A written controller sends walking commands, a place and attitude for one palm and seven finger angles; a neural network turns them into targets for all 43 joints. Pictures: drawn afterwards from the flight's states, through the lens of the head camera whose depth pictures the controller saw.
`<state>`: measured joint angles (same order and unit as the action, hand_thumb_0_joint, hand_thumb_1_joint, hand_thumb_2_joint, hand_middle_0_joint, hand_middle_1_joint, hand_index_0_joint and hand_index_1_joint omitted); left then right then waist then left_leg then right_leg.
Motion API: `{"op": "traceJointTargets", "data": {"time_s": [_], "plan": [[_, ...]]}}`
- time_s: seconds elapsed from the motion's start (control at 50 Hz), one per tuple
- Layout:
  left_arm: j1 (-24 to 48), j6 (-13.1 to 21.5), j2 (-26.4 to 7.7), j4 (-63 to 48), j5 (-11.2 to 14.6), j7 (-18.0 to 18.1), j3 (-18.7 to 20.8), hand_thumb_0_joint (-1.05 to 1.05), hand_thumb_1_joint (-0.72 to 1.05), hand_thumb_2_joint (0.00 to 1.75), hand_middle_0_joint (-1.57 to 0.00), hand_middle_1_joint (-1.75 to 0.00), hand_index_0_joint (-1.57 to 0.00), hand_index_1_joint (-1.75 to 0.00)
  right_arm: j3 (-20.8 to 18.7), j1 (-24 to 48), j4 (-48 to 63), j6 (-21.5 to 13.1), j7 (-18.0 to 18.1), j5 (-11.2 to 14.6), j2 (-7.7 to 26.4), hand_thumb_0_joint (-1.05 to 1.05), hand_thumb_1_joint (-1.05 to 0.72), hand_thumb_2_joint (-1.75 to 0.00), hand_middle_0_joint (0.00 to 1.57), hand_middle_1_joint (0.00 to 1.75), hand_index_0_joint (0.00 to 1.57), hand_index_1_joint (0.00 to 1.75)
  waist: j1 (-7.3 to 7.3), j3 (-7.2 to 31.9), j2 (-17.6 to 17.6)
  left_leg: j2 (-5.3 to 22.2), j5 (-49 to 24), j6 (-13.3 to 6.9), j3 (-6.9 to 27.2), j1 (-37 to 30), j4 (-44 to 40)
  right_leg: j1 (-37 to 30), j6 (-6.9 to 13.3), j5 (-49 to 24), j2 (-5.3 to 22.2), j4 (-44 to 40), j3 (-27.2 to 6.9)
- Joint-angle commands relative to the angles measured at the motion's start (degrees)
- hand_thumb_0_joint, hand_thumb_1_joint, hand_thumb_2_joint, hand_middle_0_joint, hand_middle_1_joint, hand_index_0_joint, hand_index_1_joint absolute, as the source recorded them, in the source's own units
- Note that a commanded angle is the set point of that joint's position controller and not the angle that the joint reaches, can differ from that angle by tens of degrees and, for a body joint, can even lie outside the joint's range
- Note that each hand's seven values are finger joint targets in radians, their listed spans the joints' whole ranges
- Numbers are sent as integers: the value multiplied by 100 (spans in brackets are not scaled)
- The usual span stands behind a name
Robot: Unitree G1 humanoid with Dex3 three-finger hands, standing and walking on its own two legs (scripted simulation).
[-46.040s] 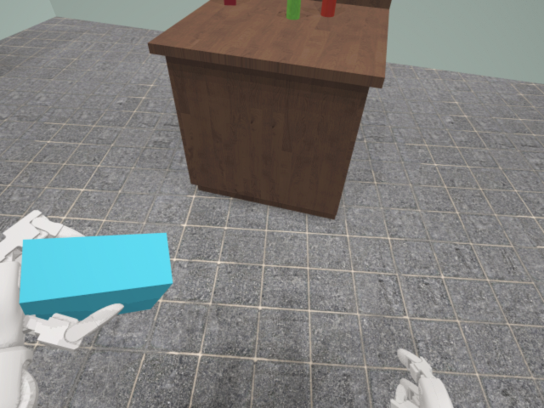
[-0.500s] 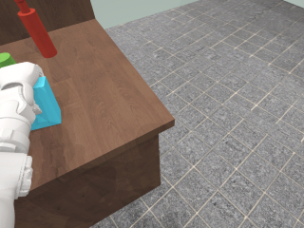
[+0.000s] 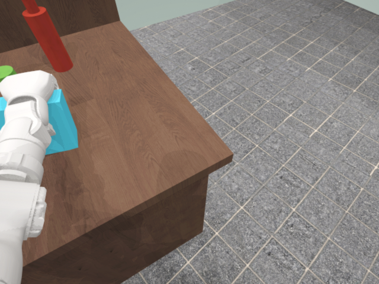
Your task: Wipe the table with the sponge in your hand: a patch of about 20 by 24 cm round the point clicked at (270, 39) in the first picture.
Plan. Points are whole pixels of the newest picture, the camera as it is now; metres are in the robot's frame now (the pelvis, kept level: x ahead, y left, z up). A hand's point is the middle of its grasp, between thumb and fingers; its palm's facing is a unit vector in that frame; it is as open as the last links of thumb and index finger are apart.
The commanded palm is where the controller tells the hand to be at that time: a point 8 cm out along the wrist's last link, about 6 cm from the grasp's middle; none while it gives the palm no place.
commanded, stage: wipe back along the third lane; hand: left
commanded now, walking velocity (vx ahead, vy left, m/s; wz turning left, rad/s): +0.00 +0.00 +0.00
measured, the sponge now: (43, 132) +0.44 +0.33 +0.07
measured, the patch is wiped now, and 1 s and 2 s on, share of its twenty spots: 1.00 1.00 1.00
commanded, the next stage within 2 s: slide back across to the middle lane in 1.50 s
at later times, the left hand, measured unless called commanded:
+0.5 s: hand (37, 121) +0.42 +0.31 +0.13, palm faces +0.08 -0.01 -1.00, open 9.9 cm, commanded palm +0.37 +0.28 +0.15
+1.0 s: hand (46, 138) +0.37 +0.27 +0.13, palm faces +0.10 -0.04 -0.99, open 9.9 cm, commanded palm +0.32 +0.25 +0.15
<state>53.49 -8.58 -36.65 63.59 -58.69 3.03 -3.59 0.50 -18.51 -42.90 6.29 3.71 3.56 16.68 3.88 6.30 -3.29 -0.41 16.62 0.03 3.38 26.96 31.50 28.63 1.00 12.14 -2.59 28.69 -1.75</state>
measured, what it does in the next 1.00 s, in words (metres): stands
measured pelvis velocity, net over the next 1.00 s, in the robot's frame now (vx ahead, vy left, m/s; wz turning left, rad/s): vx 0.04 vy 0.01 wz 0.02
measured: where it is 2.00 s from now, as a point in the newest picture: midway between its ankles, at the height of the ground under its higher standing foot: outside the picture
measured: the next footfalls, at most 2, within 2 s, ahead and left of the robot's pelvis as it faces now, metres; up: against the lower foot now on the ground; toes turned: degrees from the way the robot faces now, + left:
none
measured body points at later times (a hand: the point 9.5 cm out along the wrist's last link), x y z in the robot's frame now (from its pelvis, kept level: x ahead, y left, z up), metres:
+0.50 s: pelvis +0.03 +0.03 +0.01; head +0.04 +0.01 +0.45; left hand +0.41 +0.30 +0.18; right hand +0.22 -0.20 -0.11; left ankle -0.02 +0.12 -0.73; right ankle +0.01 -0.11 -0.73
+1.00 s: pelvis +0.04 +0.01 +0.00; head +0.04 -0.03 +0.45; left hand +0.36 +0.27 +0.18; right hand +0.25 -0.19 -0.10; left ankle -0.02 +0.12 -0.73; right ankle +0.01 -0.11 -0.73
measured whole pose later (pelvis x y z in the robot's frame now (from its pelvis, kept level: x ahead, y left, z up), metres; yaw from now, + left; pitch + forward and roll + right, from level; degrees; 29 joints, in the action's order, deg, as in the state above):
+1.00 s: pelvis +0.04 +0.01 +0.00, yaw +1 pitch +3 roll +0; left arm 19.4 -35.6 -24.1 8.6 -55.0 0.5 -13.0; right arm 3.8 -4.7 -37.3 8.2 -0.5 4.2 15.8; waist -4.3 5.1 -5.5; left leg -2.3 19.6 -1.3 3.7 11.8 28.2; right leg 14.6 0.2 17.4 -0.5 28.7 -1.3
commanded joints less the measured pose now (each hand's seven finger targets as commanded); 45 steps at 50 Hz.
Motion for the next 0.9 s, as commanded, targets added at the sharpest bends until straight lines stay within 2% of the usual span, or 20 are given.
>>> {"op": "traceJointTargets", "data": {"time_s": [0.0, 0.04, 0.08, 0.12, 0.16, 0.22, 0.24, 0.28, 0.34, 0.36, 0.4, 0.44, 0.46, 0.52, 0.54, 0.62, 0.64, 0.8, 0.84, 0.88], "plan": [[480, -45, -558, -742, 95, 269, -19, 0, 10, 130, -120, -160, -120, -160, -287, 96, 579, -153, -7, 9, 738, 0, -90, -90, 20, 30, 20, 30, -223, 1389, 538, -117, -1143, -231, -256, -463, -416, -1502, 147, -1191, 19, -276, 182], [318, -104, -196, -1084, 296, 311, -115, 0, 10, 130, -120, -160, -120, -160, -292, 270, 619, -179, -43, 32, 708, 0, -90, -90, 20, 30, 20, 30, -314, 1292, 573, -84, -1349, -219, -201, -614, -531, -1503, 186, -1242, 19, -309, 243], [73, -333, 15, -1047, 370, 349, -258, 0, 10, 130, -120, -160, -120, -160, -267, 397, 574, -157, -75, 56, 729, 0, -90, -90, 20, 30, 20, 30, -305, 849, 550, -82, -1214, -202, -201, -662, -584, -1305, 187, -1000, 2, -340, 295], [124, -568, 73, -1236, 397, 355, -309, 0, 10, 130, -120, -160, -120, -160, -254, 539, 558, -149, -109, 76, 740, 0, -90, -90, 20, 30, 20, 30, -324, 744, 615, -81, -1129, -196, -160, -731, -669, -1282, 200, -823, 2, -385, 322], [238, -781, 242, -1555, 444, 335, -453, 0, 10, 130, -120, -160, -120, -160, -228, 693, 587, -151, -133, 90, 708, 0, -90, -90, 20, 30, 20, 30, -360, 832, 328, -69, -1374, -161, -147, -954, -725, -1337, 239, -888, 12, -331, 353], [46, -1155, 453, -1732, 447, 257, -578, 0, 10, 130, -120, -160, -120, -160, -204, 867, 626, -90, -183, 90, 694, 0, -90, -90, 20, 30, 20, 30, -396, 794, 431, -52, -1519, -122, -136, -1068, -750, -1388, 257, -955, 10, -328, 412], [47, -1232, 409, -1947, 470, 207, -511, 0, 10, 130, -120, -160, -120, -160, -194, 1001, 680, -75, -183, 103, 691, 0, -90, -90, 20, 30, 20, 30, -470, 888, 281, -29, -1707, -92, -102, -1124, -782, -1452, 291, -1042, 25, -336, 389], [-208, -1419, 692, -2142, 458, 148, -699, 0, 10, 130, -120, -160, -120, -160, -198, 1066, 726, -30, -220, 81, 668, 0, -90, -90, 20, 30, 20, 30, -450, 991, 398, -19, -1992, -55, -98, -1311, -702, -1505, 282, -1230, 13, -240, 438], [-685, -1657, 755, -2785, 552, 40, -629, 0, 10, 130, -120, -160, -120, -160, -193, 1339, 922, 29, -264, 64, 645, 0, -90, -90, 20, 30, 20, 30, -591, 1306, 402, -10, -2584, -47, -100, -1493, -618, -1828, 292, -1700, 43, -215, 402], [-905, -1739, 854, -2919, 584, 13, -708, 0, 10, 130, -120, -160, -120, -160, -182, 1360, 951, 40, -276, 62, 633, 0, -90, -90, 20, 30, 20, 30, -562, 1343, 472, -14, -2812, -36, -114, -1586, -555, -1888, 263, -1852, 48, -149, 420], [-1254, -1889, 1009, -3334, 617, -69, -815, 0, 10, 130, -120, -160, -120, -160, -162, 1511, 1066, 57, -318, 72, 624, 0, -90, -90, 20, 30, 20, 30, -580, 1310, 500, -3, -3123, -17, -119, -1643, -496, -1948, 247, -2062, 47, -118, 437], [-1408, -2070, 785, -3745, 675, -153, -624, 0, 10, 130, -120, -160, -120, -160, -124, 1727, 1158, 81, -323, 87, 649, 0, -90, -90, 20, 30, 20, 30, -656, 1239, 494, 22, -3228, -37, -99, -1621, -518, -2055, 262, -2152, 68, -148, 413], [-1398, -2182, 1062, -3833, 677, -194, -902, 0, 10, 130, -120, -160, -120, -160, -104, 1731, 1175, 88, -330, 100, 609, 0, -90, -90, 20, 30, 20, 30, -568, 1121, 511, 12, -3273, -26, -112, -1677, -509, -2005, 243, -2144, 66, -98, 460], [-1601, -2429, 1160, -4283, 675, -310, -1007, 0, 10, 130, -120, -160, -120, -160, -66, 1883, 1256, 70, -364, 118, 590, 0, -90, -90, 20, 30, 20, 30, -602, 965, 437, 5, -3318, -19, -106, -1738, -502, -1989, 251, -2150, 58, -106, 492], [-1692, -2476, 1057, -4505, 683, -348, -894, 0, 10, 130, -120, -160, -120, -160, -49, 1982, 1309, 67, -366, 114, 606, 0, -90, -90, 20, 30, 20, 30, -668, 1041, 376, 32, -3518, -19, -67, -1754, -491, -2050, 277, -2241, 63, -106, 450], [-1908, -2633, 1356, -4917, 674, -470, -1224, 0, 10, 130, -120, -160, -120, -160, -5, 2077, 1369, 31, -389, 115, 546, 0, -90, -90, 20, 30, 20, 30, -625, 1009, 441, -20, -3346, -40, -120, -1809, -460, -2100, 255, -2279, 71, -54, 464], [-2000, -2647, 1137, -5000, 687, -487, -994, 0, 10, 130, -120, -160, -120, -160, 0, 2136, 1376, 30, -373, 103, 572, 0, -90, -90, 20, 30, 20, 30, -684, 1036, 513, -4, -3313, -72, -113, -1780, -460, -2169, 274, -2353, 71, -60, 418], [-2403, -2710, 1241, -5489, 651, -594, -1111, 0, 10, 130, -120, -160, -120, -160, 66, 2239, 1434, -67, -354, 91, 521, 0, -90, -90, 20, 30, 20, 30, -715, 1048, 573, -63, -3193, -111, -170, -1744, -413, -2298, 248, -2527, 98, 46, 391], [-2638, -2716, 1039, -5614, 659, -595, -886, 0, 10, 130, -120, -160, -120, -160, 67, 2318, 1461, -77, -363, 72, 544, 0, -90, -90, 20, 30, 20, 30, -804, 1055, 591, -67, -3043, -126, -165, -1663, -444, -2380, 264, -2485, 95, 22, 332], [-2721, -2700, 1210, -5720, 663, -600, -1045, 0, 10, 130, -120, -160, -120, -160, 67, 2291, 1458, -108, -366, 82, 513, 0, -90, -90, 20, 30, 20, 30, -737, 1017, 665, -85, -3013, -143, -198, -1667, -409, -2377, 240, -2582, 105, 63, 344]]}}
